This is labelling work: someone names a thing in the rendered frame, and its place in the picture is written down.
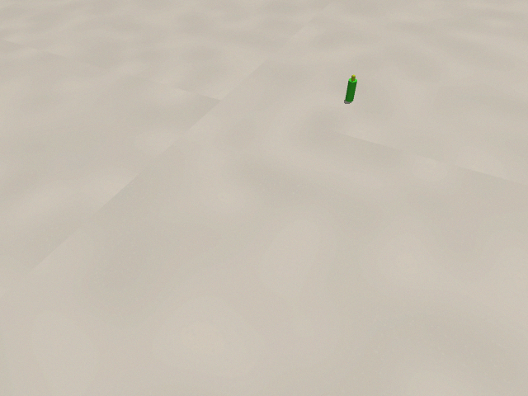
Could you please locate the bottle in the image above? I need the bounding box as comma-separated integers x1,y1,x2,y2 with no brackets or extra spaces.
346,75,357,102

